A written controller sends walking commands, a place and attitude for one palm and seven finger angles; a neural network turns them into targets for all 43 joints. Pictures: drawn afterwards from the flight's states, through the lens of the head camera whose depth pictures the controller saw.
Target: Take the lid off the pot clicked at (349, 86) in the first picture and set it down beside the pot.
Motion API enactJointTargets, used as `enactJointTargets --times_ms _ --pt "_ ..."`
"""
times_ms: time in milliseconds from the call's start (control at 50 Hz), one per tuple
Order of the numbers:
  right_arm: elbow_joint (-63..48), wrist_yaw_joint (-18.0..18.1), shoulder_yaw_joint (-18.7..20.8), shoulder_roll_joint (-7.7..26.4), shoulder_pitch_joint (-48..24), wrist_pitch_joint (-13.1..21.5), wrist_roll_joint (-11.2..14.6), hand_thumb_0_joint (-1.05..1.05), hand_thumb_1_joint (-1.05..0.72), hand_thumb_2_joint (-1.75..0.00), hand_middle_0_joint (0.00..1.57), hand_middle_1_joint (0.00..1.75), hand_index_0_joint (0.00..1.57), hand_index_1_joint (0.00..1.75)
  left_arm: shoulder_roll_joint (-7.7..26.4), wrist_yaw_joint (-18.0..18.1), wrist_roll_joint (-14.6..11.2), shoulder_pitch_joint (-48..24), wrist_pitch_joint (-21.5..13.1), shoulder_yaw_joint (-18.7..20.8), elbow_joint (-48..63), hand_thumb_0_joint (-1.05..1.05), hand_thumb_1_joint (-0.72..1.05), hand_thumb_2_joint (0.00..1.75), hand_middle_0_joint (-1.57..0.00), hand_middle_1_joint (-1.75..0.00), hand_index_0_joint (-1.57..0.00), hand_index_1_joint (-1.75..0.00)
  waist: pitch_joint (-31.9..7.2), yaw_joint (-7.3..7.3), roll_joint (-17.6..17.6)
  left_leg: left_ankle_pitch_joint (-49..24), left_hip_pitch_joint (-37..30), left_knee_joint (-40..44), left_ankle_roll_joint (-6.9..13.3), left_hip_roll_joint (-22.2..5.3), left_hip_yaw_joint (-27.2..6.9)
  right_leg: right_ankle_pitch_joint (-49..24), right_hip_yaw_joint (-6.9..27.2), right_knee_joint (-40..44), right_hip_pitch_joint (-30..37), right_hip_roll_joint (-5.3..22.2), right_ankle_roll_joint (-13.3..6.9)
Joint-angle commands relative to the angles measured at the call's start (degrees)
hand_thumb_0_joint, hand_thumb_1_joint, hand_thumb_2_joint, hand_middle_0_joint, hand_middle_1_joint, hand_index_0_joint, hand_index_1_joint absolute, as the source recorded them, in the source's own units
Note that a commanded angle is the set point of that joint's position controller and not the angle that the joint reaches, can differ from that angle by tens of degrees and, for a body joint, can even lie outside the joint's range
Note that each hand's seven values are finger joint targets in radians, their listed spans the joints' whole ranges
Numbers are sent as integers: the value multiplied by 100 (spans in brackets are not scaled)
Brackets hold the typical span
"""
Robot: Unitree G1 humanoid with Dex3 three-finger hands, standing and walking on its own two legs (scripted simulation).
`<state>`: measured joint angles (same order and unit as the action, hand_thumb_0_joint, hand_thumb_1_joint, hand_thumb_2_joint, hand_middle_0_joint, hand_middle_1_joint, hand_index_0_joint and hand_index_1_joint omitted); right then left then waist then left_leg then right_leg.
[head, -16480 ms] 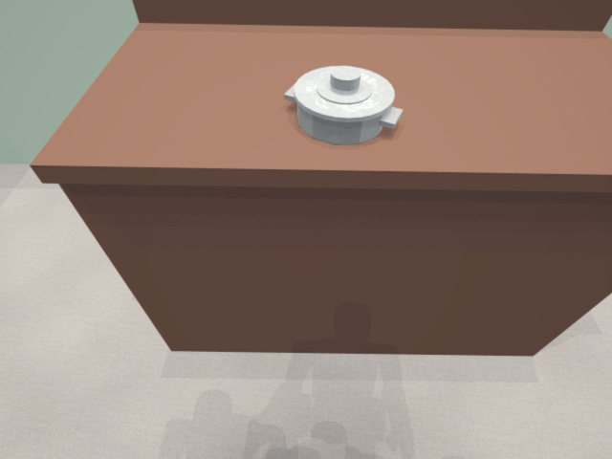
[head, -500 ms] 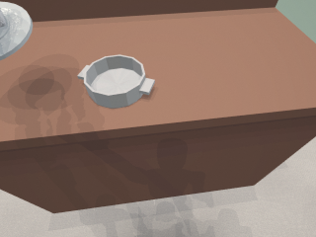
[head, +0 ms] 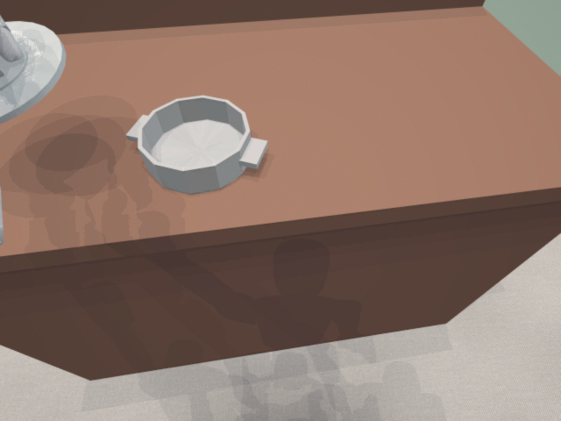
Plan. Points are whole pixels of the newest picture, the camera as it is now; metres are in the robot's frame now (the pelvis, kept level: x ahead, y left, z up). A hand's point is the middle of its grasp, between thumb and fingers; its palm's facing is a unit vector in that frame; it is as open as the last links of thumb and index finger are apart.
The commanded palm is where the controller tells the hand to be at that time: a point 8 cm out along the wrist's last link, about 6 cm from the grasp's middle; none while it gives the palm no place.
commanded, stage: lower the lid onto the table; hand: left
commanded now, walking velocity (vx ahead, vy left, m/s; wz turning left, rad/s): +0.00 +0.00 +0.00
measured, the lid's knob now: out of the picture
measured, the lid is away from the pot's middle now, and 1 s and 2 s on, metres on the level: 0.22 0.24 0.24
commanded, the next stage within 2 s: open the fingers wide in 2.00 s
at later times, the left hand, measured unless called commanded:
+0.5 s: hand out of the picture +0.48 +0.30 +0.24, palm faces -0.27 -0.20 -0.94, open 5.4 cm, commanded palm +0.48 +0.30 +0.31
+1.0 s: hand out of the picture +0.47 +0.32 +0.21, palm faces -0.34 -0.20 -0.92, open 5.3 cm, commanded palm +0.48 +0.31 +0.27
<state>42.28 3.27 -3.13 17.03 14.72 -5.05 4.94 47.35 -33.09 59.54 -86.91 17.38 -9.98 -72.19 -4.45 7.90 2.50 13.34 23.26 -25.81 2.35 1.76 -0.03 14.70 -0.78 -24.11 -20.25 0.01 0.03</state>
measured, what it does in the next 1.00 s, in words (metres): stands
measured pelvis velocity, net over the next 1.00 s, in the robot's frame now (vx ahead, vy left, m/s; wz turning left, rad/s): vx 0.00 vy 0.01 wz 0.00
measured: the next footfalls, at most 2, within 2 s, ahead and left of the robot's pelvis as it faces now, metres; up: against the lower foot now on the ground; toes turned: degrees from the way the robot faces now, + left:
none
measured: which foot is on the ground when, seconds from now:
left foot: down 0.00-1.00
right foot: down 0.00-1.00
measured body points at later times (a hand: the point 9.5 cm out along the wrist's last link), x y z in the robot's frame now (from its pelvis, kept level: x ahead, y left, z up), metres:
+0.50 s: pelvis +0.00 +0.00 +0.00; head +0.06 +0.00 +0.44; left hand +0.50 +0.30 +0.30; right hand +0.04 -0.27 -0.13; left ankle -0.02 +0.10 -0.74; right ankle -0.04 -0.12 -0.74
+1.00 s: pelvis +0.00 +0.01 +0.00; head +0.06 +0.01 +0.44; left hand +0.49 +0.32 +0.26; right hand +0.02 -0.27 -0.13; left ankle -0.02 +0.10 -0.74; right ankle -0.04 -0.12 -0.74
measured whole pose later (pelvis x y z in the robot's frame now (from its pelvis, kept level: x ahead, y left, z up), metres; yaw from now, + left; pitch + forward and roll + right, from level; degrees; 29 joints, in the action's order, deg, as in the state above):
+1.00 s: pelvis +0.00 +0.01 +0.00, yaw +0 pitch +12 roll -1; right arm 42.4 3.6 -1.8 17.0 17.4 -6.1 5.3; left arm 47.5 -30.8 57.5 -78.3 11.0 -10.0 -71.5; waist -4.3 8.0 1.5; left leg 14.8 26.2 -29.4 2.8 1.7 -0.3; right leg 15.3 -1.1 -25.8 -22.2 -0.1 0.5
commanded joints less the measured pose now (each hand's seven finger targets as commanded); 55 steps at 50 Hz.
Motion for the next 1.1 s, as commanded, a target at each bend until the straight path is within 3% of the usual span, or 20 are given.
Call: enactJointTargets --times_ms 0,40,200,240,300,320,400,420,500,520,560,600,660,700,720,760,900,920,1000,1080 --pt "-492 56 352 900 322 124 -8 0 -90 -90 20 30 20 30 1310 357 126 -3184 -59 22 1453 0 63 97 -69 -106 -97 -117 -2700 -69 503 -3516 -2048 -388 172 16 -100 -2320 -71 14 484 -176 -142" --pt "-496 51 363 907 359 78 -44 0 -90 -90 20 30 20 30 1688 401 240 -2977 -73 351 1268 0 63 97 -69 -106 -97 -117 -2613 -98 361 -3367 -1878 -429 195 34 -115 -2237 -39 -22 463 -208 -127" --pt "-472 41 400 933 405 90 12 0 -90 -90 20 30 20 30 1063 377 5 -3124 -149 -102 1738 0 63 97 -69 -106 -97 -117 -2637 4 754 -3618 -2331 -428 131 -41 -199 -2028 -122 56 107 -232 -149" --pt "-413 38 427 921 506 115 -42 0 -90 -90 20 30 20 30 1457 431 137 -3219 -197 237 1785 0 63 97 -69 -106 -97 -117 -2882 -21 793 -3812 -2434 -537 140 -30 -255 -2108 -88 -10 111 -264 -131" --pt "-396 15 445 919 543 156 -15 0 -90 -90 20 30 20 30 855 388 -19 -2986 -214 -151 1782 0 63 97 -69 -106 -97 -117 -2809 21 841 -4127 -2648 -548 49 -64 -297 -2043 -169 11 -88 -276 -148" --pt "-368 12 462 928 595 133 -62 0 -90 -90 20 30 20 30 1336 427 112 -2940 -219 260 1660 0 63 97 -69 -106 -97 -117 -2859 -11 611 -3786 -2474 -558 107 -44 -271 -1995 -107 3 16 -283 -102" --pt "-445 15 432 934 452 88 -20 0 -90 -90 20 30 20 30 1156 436 -13 -2873 -292 87 1754 0 63 97 -69 -106 -97 -117 -2764 -23 748 -3789 -2286 -542 102 -1 -205 -2190 -126 -69 136 -245 -162" --pt "-420 7 439 925 508 77 -57 0 -90 -90 20 30 20 30 1521 467 102 -2978 -305 382 1767 0 63 97 -69 -106 -97 -117 -2869 -45 675 -3708 -2261 -562 122 -7 -235 -2163 -84 -89 178 -259 -128" --pt "-506 38 410 933 412 11 -6 0 -90 -90 20 30 20 30 1187 450 -23 -2610 -352 115 1475 0 63 97 -69 -106 -97 -117 -2541 -19 518 -3370 -1969 -485 151 8 -147 -2119 -122 -84 203 -239 -153" --pt "-500 30 426 939 459 -5 -41 0 -90 -90 20 30 20 30 1768 503 99 -2784 -384 546 1645 0 63 97 -69 -106 -97 -117 -2786 -69 511 -3257 -1987 -509 157 2 -178 -2090 -56 -107 308 -244 -119" --pt "-564 74 405 918 428 -37 -36 0 -90 -90 20 30 20 30 1861 514 136 -2600 -448 569 1408 0 63 97 -69 -106 -97 -117 -2680 -65 289 -3061 -1736 -506 212 38 -126 -2166 -41 -126 450 -236 -118" --pt "-576 82 397 924 382 -51 19 0 -90 -90 20 30 20 30 1525 487 -3 -2453 -477 311 1395 0 63 97 -69 -106 -97 -117 -2541 -45 382 -3172 -1732 -499 190 15 -97 -2199 -83 -126 399 -224 -141" --pt "-550 117 384 938 405 -92 9 0 -90 -90 20 30 20 30 1686 520 63 -2411 -502 357 1082 0 63 97 -69 -106 -97 -117 -2272 11 245 -2440 -1456 -420 225 28 -60 -1893 -50 -52 326 -229 -118" --pt "-547 134 384 960 357 -76 54 0 -90 -90 20 30 20 30 1511 512 -70 -2546 -570 200 1420 0 63 97 -69 -106 -97 -117 -2464 14 488 -2727 -1677 -417 207 -9 -74 -1985 -83 -72 330 -214 -147" --pt "-545 115 424 959 446 -49 9 0 -90 -90 20 30 20 30 1858 559 8 -2941 -617 474 1854 0 63 97 -69 -106 -97 -117 -2883 -13 744 -2997 -2013 -479 197 -40 -152 -2005 -30 -99 284 -232 -117" --pt "-484 123 440 920 524 -14 14 0 -90 -90 20 30 20 30 1413 533 -9 -2817 -617 184 1589 0 63 97 -69 -106 -97 -117 -2679 73 872 -3202 -2197 -533 175 -60 -205 -1871 -94 -52 -48 -267 -123" --pt "-422 89 471 968 551 29 13 0 -90 -90 20 30 20 30 965 504 -190 -2423 -682 -25 1587 0 63 97 -69 -106 -97 -117 -2548 62 869 -3413 -2293 -565 110 -54 -236 -1805 -170 -56 -246 -302 -163" --pt "-361 84 482 973 637 18 -21 0 -90 -90 20 30 20 30 1341 536 -90 -2495 -686 276 1518 0 63 97 -69 -106 -97 -117 -2612 58 763 -3255 -2255 -587 115 -69 -273 -1728 -129 -58 -245 -314 -127" --pt "-402 93 469 979 567 29 4 0 -90 -90 20 30 20 30 1063 540 -200 -2488 -764 67 1642 0 63 97 -69 -106 -97 -117 -2594 55 877 -3390 -2300 -587 84 -47 -290 -1718 -187 -93 -306 -326 -182" --pt "-381 119 467 976 652 -16 -5 0 -90 -90 20 30 20 30 1431 587 -68 -2393 -819 340 1283 0 63 97 -69 -106 -97 -117 -2493 71 601 -2846 -1899 -563 139 -27 -240 -1682 -147 -113 -173 -316 -152"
